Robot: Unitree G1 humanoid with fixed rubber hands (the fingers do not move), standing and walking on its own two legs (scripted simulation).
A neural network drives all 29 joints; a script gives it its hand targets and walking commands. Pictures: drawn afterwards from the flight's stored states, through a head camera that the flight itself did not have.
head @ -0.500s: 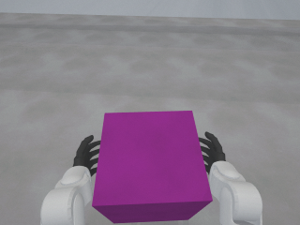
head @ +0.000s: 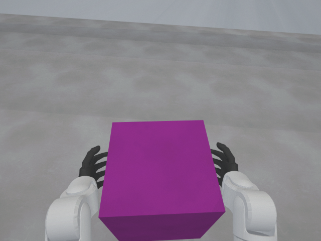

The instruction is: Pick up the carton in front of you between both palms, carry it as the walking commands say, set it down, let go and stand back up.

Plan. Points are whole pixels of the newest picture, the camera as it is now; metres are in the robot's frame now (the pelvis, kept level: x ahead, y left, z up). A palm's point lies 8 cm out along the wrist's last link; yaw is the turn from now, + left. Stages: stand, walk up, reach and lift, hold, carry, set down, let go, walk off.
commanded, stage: carry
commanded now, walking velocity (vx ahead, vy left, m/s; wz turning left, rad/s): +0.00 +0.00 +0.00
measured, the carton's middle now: (159, 184) +0.26 +0.00 +0.03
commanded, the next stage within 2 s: none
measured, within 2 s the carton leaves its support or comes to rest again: neither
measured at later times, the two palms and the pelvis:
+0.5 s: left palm (98, 178) +0.26 +0.14 +0.06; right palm (224, 176) +0.26 -0.16 +0.07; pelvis +0.01 +0.00 +0.00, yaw -1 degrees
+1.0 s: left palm (105, 185) +0.26 +0.13 +0.02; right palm (224, 183) +0.26 -0.17 +0.03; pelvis -0.02 -0.01 +0.00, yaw -1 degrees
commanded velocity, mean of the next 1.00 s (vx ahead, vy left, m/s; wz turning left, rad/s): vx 0.00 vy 0.00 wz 0.00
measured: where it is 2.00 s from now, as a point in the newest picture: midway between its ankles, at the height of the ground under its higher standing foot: outside the picture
